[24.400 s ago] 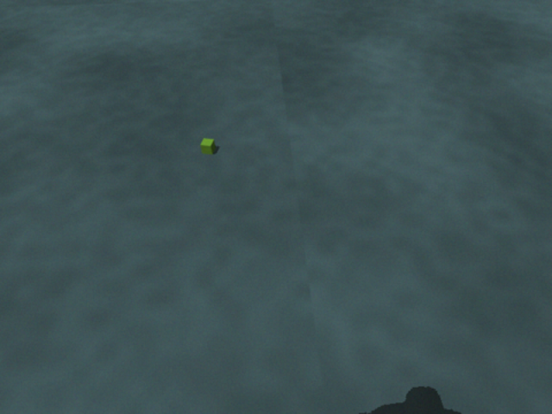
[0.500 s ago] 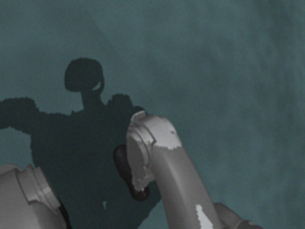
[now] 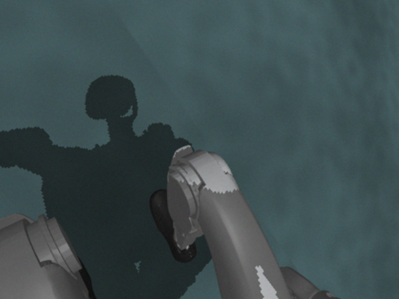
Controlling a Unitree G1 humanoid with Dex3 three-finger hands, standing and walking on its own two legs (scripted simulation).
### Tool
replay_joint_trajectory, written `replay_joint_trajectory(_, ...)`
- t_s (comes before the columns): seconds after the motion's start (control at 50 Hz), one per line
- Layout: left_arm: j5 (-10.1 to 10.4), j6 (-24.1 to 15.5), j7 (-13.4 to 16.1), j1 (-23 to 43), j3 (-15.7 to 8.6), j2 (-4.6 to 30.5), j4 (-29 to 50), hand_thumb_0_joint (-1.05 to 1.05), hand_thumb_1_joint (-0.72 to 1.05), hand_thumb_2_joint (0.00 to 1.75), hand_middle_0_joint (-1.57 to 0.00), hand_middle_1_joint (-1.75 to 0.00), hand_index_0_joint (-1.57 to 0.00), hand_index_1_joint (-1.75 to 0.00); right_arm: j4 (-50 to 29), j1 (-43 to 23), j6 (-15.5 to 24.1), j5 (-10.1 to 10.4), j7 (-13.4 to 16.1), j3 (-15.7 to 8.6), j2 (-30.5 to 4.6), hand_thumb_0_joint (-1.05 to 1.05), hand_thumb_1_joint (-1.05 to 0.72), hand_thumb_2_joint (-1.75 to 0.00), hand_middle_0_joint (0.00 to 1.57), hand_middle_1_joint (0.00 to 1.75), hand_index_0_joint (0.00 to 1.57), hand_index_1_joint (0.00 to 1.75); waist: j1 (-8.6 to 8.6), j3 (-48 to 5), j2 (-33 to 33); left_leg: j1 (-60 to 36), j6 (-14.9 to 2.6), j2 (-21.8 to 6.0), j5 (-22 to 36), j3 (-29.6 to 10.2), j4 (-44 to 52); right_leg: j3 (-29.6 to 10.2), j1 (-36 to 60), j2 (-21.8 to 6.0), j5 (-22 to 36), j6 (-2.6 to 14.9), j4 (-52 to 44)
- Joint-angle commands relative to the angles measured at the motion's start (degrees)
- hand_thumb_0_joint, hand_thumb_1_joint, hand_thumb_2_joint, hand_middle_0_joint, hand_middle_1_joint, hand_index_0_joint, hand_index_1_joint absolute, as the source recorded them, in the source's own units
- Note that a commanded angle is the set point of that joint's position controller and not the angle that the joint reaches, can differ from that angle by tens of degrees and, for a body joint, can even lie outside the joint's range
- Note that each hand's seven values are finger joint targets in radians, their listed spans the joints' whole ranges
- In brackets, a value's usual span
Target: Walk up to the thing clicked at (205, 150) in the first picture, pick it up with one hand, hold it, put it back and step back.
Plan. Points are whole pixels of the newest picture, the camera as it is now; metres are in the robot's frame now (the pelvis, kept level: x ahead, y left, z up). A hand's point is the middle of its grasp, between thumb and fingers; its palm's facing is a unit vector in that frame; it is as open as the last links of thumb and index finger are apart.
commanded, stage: settle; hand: left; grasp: from above
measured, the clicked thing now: out of the picture +0.47 +0.30 -0.28
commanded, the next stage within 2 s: lift in 0.64 s
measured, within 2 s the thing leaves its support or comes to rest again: leaves its support in 0.08 s
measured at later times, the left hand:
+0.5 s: hand out of the picture +0.45 +0.31 -0.16, palm faces -0.44 -0.11 -0.89, open 9.2 cm
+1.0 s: hand out of the picture +0.44 +0.31 -0.10, palm faces -0.44 -0.12 -0.89, open 9.0 cm
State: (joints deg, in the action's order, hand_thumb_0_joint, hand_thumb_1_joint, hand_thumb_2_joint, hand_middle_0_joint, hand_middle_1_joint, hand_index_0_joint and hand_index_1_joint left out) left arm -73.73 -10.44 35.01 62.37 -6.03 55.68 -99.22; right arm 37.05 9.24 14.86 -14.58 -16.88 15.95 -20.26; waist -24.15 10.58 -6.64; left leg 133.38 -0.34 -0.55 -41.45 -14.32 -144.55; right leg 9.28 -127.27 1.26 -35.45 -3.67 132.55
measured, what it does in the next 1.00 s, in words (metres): stands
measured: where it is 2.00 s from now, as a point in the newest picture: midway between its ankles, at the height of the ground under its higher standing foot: (135, 269)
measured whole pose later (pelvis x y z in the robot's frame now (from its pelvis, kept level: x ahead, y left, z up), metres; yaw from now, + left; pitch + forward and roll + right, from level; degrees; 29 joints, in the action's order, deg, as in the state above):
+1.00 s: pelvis +0.00 -0.01 +0.05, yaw +8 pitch +36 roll -7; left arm -66.6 -6.2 15.1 52.3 -1.6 37.0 -73.0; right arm 40.9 12.6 2.0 -5.2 -9.2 1.6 -16.8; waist -13.8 -5.5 2.7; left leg 128.7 0.0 0.0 -39.1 -6.4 -131.9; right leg 3.1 -125.9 -1.2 -36.3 -2.1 126.4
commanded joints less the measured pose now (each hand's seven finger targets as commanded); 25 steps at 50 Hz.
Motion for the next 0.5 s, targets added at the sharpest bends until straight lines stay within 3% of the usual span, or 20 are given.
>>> replay_joint_trajectory(0.0, 1.1, 0.5, 2.4, 15.2, -3.2, 14.7, 14.4, 0.00, 0.70, 0.65, -1.04, -0.61, -1.07, -0.58, 1.5, 12.1, -0.5, 0.8, 0.6, -7.3, -19.4, 0.00, -0.90, -0.90, 0.20, 0.30, 0.20, 0.30, -0.46, -45.0, 37.7, -34.8, 1.27, -1.4, 17.3, 5.6, 17.1, 5.8, 21.9, 2.3, 16.4, 5.39, -8.7)
replay_joint_trajectory(0.02, 1.3, 0.5, 2.2, 15.1, -3.1, 13.3, 15.3, 0.00, 0.71, 0.66, -1.05, -0.61, -1.08, -0.58, 1.6, 12.3, -0.5, 0.8, 0.4, -7.6, -19.0, 0.00, -0.91, -0.90, 0.20, 0.30, 0.20, 0.30, -0.75, -45.3, 38.0, -34.5, 1.27, -1.3, 18.2, 5.9, 16.5, 5.9, 21.2, 2.4, 17.0, 5.45, -8.2)
replay_joint_trajectory(0.04, 1.7, 0.7, 1.7, 14.3, -1.4, 10.0, 14.9, 0.00, 0.70, 0.65, -1.04, -0.61, -1.07, -0.58, 1.6, 11.3, -0.5, 1.1, 0.3, -8.0, -18.5, 0.00, -0.90, -0.90, 0.20, 0.30, 0.20, 0.30, -0.90, -44.5, 36.9, -33.8, 1.23, -1.3, 17.8, 6.2, 16.3, 5.8, 20.4, 2.5, 16.7, 5.53, -8.8)
replay_joint_trajectory(0.06, 1.4, 1.0, 1.6, 13.7, -2.6, 11.8, 14.6, 0.00, 0.70, 0.64, -1.04, -0.59, -1.07, -0.56, 2.4, 12.6, -0.6, 1.0, 0.2, -8.2, -18.6, 0.00, -0.90, -0.90, 0.20, 0.30, 0.20, 0.30, -1.47, -43.9, 36.4, -33.0, 1.07, -1.2, 18.4, 6.6, 16.1, 5.8, 21.2, 2.5, 17.5, 5.35, -8.9)
replay_joint_trajectory(0.08, 1.5, 1.2, 1.0, 14.4, -2.1, 10.7, 17.7, 0.00, 0.70, 0.64, -1.03, -0.60, -1.07, -0.56, 2.0, 12.5, -0.8, 1.3, 0.2, -8.8, -18.2, 0.00, -0.90, -0.90, 0.20, 0.30, 0.20, 0.30, -0.64, -45.2, 36.7, -33.4, 0.90, -1.0, 18.0, 7.2, 16.3, 5.2, 21.4, 2.6, 17.1, 5.33, -9.5)
replay_joint_trajectory(0.1, 2.1, 1.2, 0.8, 14.0, -3.1, 11.8, 21.0, 0.00, 0.68, 0.65, -1.03, -0.60, -1.06, -0.57, 2.1, 12.3, -1.1, 2.0, 0.4, -9.6, -18.2, 0.00, -0.90, -0.90, 0.20, 0.30, 0.20, 0.30, 1.27, -48.0, 38.4, -34.3, 0.97, -1.0, 18.6, 7.4, 17.2, 4.9, 21.9, 2.5, 17.1, 5.65, -9.8)
replay_joint_trajectory(0.12, 2.7, 1.6, 0.2, 13.5, -1.3, 8.7, 22.2, 0.00, 0.70, 0.64, -1.03, -0.60, -1.06, -0.57, 2.1, 11.7, -1.4, 2.4, 0.3, -9.6, -17.1, 0.00, -0.90, -0.90, 0.20, 0.30, 0.20, 0.30, 2.31, -49.6, 38.7, -35.2, 1.05, -0.8, 18.7, 7.6, 17.4, 4.6, 21.4, 2.3, 17.1, 5.82, -9.7)
replay_joint_trajectory(0.16, 3.4, 2.4, -0.8, 12.5, 0.7, 5.3, 20.5, 0.00, 0.69, 0.65, -1.03, -0.60, -1.06, -0.57, 3.5, 12.3, -1.7, 2.7, 0.0, -10.3, -16.5, 0.00, -0.90, -0.90, 0.20, 0.30, 0.20, 0.30, 1.19, -47.6, 37.0, -33.3, 0.65, -0.8, 17.1, 8.0, 17.5, 4.3, 20.6, 2.5, 16.4, 5.61, -10.4)
replay_joint_trajectory(0.18, 3.7, 2.8, -1.2, 11.7, -0.2, 6.0, 22.7, 0.00, 0.69, 0.64, -1.02, -0.60, -1.05, -0.57, 3.6, 12.6, -2.0, 3.2, 0.2, -10.9, -16.6, 0.00, -0.90, -0.90, 0.20, 0.30, 0.20, 0.30, 2.92, -49.0, 36.5, -32.8, 0.51, -0.6, 17.1, 8.2, 18.1, 4.2, 20.2, 2.5, 16.0, 5.69, -10.7)
replay_joint_trajectory(0.2, 3.9, 3.4, -1.9, 10.5, 0.3, 4.7, 21.7, 0.00, 0.69, 0.64, -1.02, -0.59, -1.05, -0.56, 3.7, 12.8, -2.4, 3.7, 0.2, -11.4, -16.4, 0.00, -0.90, -0.90, 0.20, 0.30, 0.20, 0.30, 3.09, -48.3, 36.0, -32.4, 0.56, -0.5, 17.0, 8.3, 18.4, 4.0, 19.2, 2.3, 15.6, 5.93, -10.3)
replay_joint_trajectory(0.22, 4.2, 3.5, -2.5, 11.3, -1.8, 6.6, 25.6, 0.00, 0.69, 0.64, -1.02, -0.58, -1.05, -0.55, 3.1, 13.0, -2.7, 4.0, 0.4, -12.6, -16.9, 0.00, -0.90, -0.90, 0.20, 0.30, 0.20, 0.30, 4.21, -51.6, 36.2, -33.3, 0.51, -0.5, 18.8, 8.2, 18.3, 3.9, 18.8, 2.1, 16.8, 5.92, -10.1)
replay_joint_trajectory(0.26, 4.8, 4.3, -4.4, 11.3, 2.2, -0.5, 23.2, 0.00, 0.70, 0.63, -1.03, -0.58, -1.07, -0.55, 4.0, 13.1, -3.5, 4.9, 0.1, -12.8, -15.4, 0.00, -0.90, -0.90, 0.20, 0.30, 0.20, 0.30, 3.76, -49.0, 34.7, -31.4, 0.21, -0.2, 16.2, 8.3, 19.2, 3.6, 16.8, 1.9, 14.6, 6.07, -10.6)
replay_joint_trajectory(0.28, 4.4, 4.6, -4.9, 10.1, 0.2, 2.3, 23.1, 0.00, 0.71, 0.65, -1.04, -0.58, -1.07, -0.55, 3.8, 13.2, -3.9, 4.9, 0.3, -13.3, -15.8, 0.00, -0.90, -0.90, 0.20, 0.30, 0.20, 0.30, 3.66, -48.8, 32.3, -30.7, -0.02, -0.2, 15.7, 8.4, 19.7, 3.4, 18.0, 2.1, 14.3, 5.87, -11.0)
replay_joint_trajectory(0.3, 4.8, 4.9, -5.9, 9.9, 2.3, -0.7, 22.8, 0.00, 0.71, 0.64, -1.05, -0.56, -1.07, -0.54, 3.9, 13.0, -4.3, 5.4, 0.4, -13.4, -15.2, 0.00, -0.90, -0.90, 0.20, 0.30, 0.20, 0.30, 4.28, -47.4, 30.7, -28.9, -0.33, 0.1, 13.8, 8.7, 19.9, 2.9, 16.6, 1.9, 12.6, 5.94, -11.7)
replay_joint_trajectory(0.34, 5.2, 4.7, -7.7, 12.1, 2.9, -1.5, 23.8, 0.00, 0.70, 0.65, -1.04, -0.57, -1.07, -0.55, 3.2, 12.8, -4.9, 5.6, 1.0, -13.6, -14.8, 0.00, -0.90, -0.90, 0.20, 0.30, 0.20, 0.30, 3.44, -46.7, 28.1, -27.0, -0.73, 0.4, 11.5, 8.9, 20.4, 2.3, 17.4, 1.9, 10.7, 5.93, -12.3)
replay_joint_trajectory(0.36, 5.7, 4.6, -8.8, 12.1, 3.5, -2.4, 25.1, 0.00, 0.69, 0.63, -1.04, -0.56, -1.06, -0.54, 3.6, 13.1, -5.2, 5.9, 1.2, -14.0, -14.4, 0.00, -0.90, -0.90, 0.20, 0.30, 0.20, 0.30, 4.24, -47.1, 28.1, -27.6, -0.76, 0.4, 11.3, 9.0, 20.8, 2.0, 17.1, 1.7, 10.2, 5.88, -12.8)
replay_joint_trajectory(0.38, 5.5, 4.4, -9.2, 13.8, 2.5, -0.9, 26.4, 0.00, 0.69, 0.63, -1.04, -0.55, -1.06, -0.53, 3.6, 13.3, -5.5, 5.7, 1.6, -14.2, -14.6, 0.00, -0.90, -0.90, 0.20, 0.30, 0.20, 0.30, 4.15, -48.5, 27.6, -27.3, -0.84, 0.5, 11.8, 9.3, 20.3, 1.8, 18.1, 1.5, 10.8, 5.72, -13.0)
replay_joint_trajectory(0.42, 6.2, 3.9, -10.8, 15.0, 3.5, -2.4, 27.0, 0.00, 0.69, 0.62, -1.04, -0.55, -1.07, -0.53, 3.4, 13.0, -6.2, 6.3, 2.1, -14.4, -13.9, 0.00, -0.90, -0.90, 0.20, 0.30, 0.20, 0.30, 4.29, -49.2, 27.0, -27.2, -0.74, 0.7, 10.9, 9.1, 21.3, 1.6, 18.2, 1.4, 9.8, 5.86, -12.8)
replay_joint_trajectory(0.46, 5.8, 3.5, -11.8, 14.4, 2.9, -1.4, 27.1, 0.00, 0.70, 0.65, -1.07, -0.53, -1.08, -0.52, 3.1, 13.3, -6.9, 6.5, 2.9, -14.8, -14.0, 0.00, -0.90, -0.90, 0.20, 0.30, 0.20, 0.30, 4.82, -49.7, 25.8, -27.8, -0.76, 1.0, 10.7, 9.3, 21.2, 1.2, 18.1, 1.1, 9.1, 5.85, -13.2)
replay_joint_trajectory(0.48, 5.4, 3.1, -12.3, 15.8, 3.8, -2.5, 26.9, 0.00, 0.69, 0.66, -1.07, -0.52, -1.07, -0.52, 3.2, 13.4, -7.3, 6.5, 3.4, -14.8, -14.0, 0.00, -0.90, -0.90, 0.20, 0.30, 0.20, 0.30, 4.24, -48.6, 25.6, -27.1, -0.65, 1.2, 10.2, 9.5, 21.2, 1.2, 17.8, 0.9, 8.7, 6.10, -13.5)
